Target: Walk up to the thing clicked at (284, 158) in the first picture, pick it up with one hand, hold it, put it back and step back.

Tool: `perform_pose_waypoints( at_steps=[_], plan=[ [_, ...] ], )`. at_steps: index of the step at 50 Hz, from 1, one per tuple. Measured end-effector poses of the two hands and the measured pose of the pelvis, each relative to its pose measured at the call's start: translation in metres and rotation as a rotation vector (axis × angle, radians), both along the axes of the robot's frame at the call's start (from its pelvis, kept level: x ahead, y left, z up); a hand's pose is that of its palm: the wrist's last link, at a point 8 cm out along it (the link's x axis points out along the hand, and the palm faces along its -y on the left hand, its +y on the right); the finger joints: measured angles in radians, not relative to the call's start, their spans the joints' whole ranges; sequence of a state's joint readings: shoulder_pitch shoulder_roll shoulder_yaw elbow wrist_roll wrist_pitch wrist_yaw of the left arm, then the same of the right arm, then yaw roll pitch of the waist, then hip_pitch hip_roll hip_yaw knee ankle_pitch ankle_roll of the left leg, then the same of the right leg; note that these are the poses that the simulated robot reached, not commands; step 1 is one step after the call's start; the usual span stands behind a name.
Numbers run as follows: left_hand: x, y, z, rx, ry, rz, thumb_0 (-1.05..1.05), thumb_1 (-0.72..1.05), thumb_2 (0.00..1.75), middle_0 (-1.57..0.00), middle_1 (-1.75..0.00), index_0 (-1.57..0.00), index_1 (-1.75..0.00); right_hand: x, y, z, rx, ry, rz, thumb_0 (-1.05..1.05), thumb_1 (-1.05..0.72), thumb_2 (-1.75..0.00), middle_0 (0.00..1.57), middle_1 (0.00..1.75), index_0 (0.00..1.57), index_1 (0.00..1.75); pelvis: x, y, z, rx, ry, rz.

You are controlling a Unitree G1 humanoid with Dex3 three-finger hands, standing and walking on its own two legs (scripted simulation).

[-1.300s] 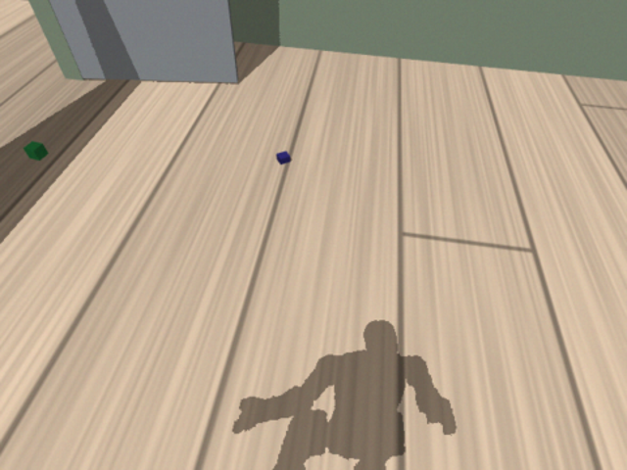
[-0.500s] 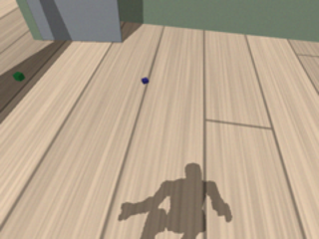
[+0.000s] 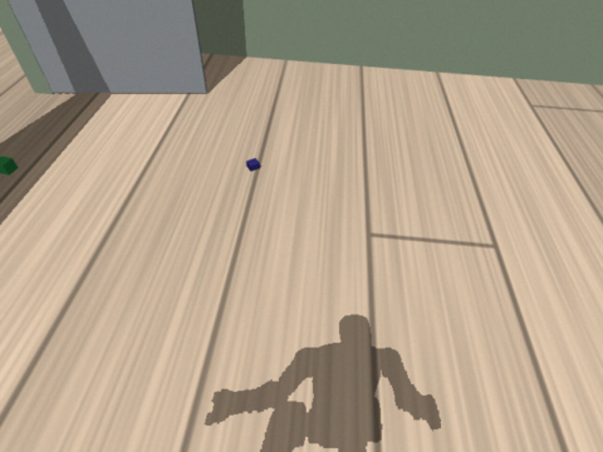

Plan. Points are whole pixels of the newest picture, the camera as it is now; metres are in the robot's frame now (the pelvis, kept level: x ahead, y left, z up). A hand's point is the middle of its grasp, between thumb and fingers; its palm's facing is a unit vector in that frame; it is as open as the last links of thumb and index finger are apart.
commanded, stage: walk up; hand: left
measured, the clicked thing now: (253, 164) +1.58 +0.18 -0.76
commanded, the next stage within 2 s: none
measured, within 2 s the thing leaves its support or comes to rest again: neither
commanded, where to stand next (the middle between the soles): +1.19 -0.04 m, yaw -2 degrees
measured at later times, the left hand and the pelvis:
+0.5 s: hand (156, 416) +0.21 +0.21 -0.15, palm faces +0.02 -0.94 -0.35, open 7.4 cm; pelvis +0.20 -0.07 +0.00, yaw +0 degrees
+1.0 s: hand (180, 234) +0.57 +0.24 -0.14, palm faces -0.13 -0.92 -0.37, open 7.4 cm; pelvis +0.45 -0.03 -0.01, yaw -3 degrees
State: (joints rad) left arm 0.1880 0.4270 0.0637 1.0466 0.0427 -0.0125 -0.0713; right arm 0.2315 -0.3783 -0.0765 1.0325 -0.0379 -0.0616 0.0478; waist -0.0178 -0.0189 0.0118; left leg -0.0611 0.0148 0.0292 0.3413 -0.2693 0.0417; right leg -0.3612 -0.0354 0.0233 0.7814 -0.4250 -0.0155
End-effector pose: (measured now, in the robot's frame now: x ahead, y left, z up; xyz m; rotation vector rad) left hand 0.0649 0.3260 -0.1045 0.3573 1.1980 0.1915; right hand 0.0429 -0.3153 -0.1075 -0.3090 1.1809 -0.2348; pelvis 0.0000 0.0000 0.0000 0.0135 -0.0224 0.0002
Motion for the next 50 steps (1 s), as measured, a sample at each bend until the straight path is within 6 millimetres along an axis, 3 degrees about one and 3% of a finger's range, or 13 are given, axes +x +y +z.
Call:
perform_pose_waypoints(
  at_steps=[4, 8, 11, 17, 21, 25, 34, 42, 50],
  plan=[
    [0.04, -0.01, 0.009, 0.028, -0.034, -0.041, 0.01, 0.9, 0.9, -0.21, -0.3, -0.2, -0.3, -0.006, -0.035, -0.004, -0.016, 0.058, -0.039, 0.01, -0.9, -0.9, 0.21, 0.3, 0.2, 0.3, 0.024, -0.021, -0.004, 0.012, -0.014, -0.017],
    [0.08, -0.03, 0.009, 0.069, -0.087, -0.052, 0.01, 0.9, 0.9, -0.2, -0.3, -0.2, -0.3, 0.015, -0.075, -0.025, -0.025, 0.087, -0.058, 0.01, -0.9, -0.9, 0.21, 0.3, 0.2, 0.3, 0.059, -0.048, -0.022, 0.011, -0.031, -0.027],
    [0.093, -0.047, 0.006, 0.083, -0.14, -0.016, 0.01, 0.9, 0.9, -0.2, -0.3, -0.2, -0.3, 0.05, -0.089, -0.038, -0.027, 0.089, -0.034, 0.01, -0.91, -0.9, 0.2, 0.3, 0.2, 0.3, 0.081, -0.062, -0.029, -0.027, -0.048, -0.009],
    [0.095, -0.075, 0.01, 0.028, -0.085, 0.044, 0.01, 0.9, 0.9, -0.21, -0.3, -0.2, -0.3, 0.143, -0.081, -0.015, 0.029, -0.042, 0.038, 0.01, -0.91, -0.9, 0.2, 0.3, 0.2, 0.3, 0.125, -0.071, -0.009, -0.029, -0.06, -0.013],
    [0.108, -0.079, 0.004, 0.003, -0.036, 0.058, 0.01, 0.9, 0.9, -0.21, -0.3, -0.2, -0.3, 0.192, -0.074, 0.0, 0.04, -0.082, 0.071, 0.01, -0.91, -0.9, 0.2, 0.3, 0.2, 0.3, 0.158, -0.072, -0.003, -0.036, -0.047, -0.016],
    [0.14, -0.073, -0.006, -0.017, -0.019, 0.061, 0.01, 0.9, 0.9, -0.21, -0.3, -0.2, -0.3, 0.233, -0.07, 0.01, 0.017, -0.057, 0.096, 0.01, -0.91, -0.9, 0.2, 0.3, 0.2, 0.3, 0.196, -0.066, -0.004, -0.046, -0.029, -0.007],
    [0.25, -0.03, -0.041, -0.03, 0.025, 0.026, 0.01, 0.9, 0.9, -0.21, -0.3, -0.2, -0.3, 0.344, -0.039, 0.01, -0.072, -0.104, 0.098, 0.01, -0.91, -0.9, 0.2, 0.3, 0.2, 0.3, 0.296, -0.025, -0.027, -0.029, -0.013, -0.01],
    [0.383, -0.023, -0.014, -0.032, -0.068, -0.065, 0.01, 0.9, 0.9, -0.21, -0.3, -0.2, -0.3, 0.372, -0.018, 0.019, -0.035, -0.083, 0.004, 0.01, -0.9, -0.9, 0.2, 0.3, 0.2, 0.3, 0.374, -0.017, -0.006, -0.011, -0.026, -0.03],
    [0.502, -0.041, 0.005, -0.011, -0.118, -0.139, 0.01, 0.9, 0.9, -0.2, -0.3, -0.2, -0.3, 0.407, -0.032, -0.004, 0.008, 0.011, -0.04, 0.01, -0.9, -0.9, 0.21, 0.3, 0.2, 0.3, 0.453, -0.031, -0.01, 0.019, -0.026, -0.053]
  ],
)
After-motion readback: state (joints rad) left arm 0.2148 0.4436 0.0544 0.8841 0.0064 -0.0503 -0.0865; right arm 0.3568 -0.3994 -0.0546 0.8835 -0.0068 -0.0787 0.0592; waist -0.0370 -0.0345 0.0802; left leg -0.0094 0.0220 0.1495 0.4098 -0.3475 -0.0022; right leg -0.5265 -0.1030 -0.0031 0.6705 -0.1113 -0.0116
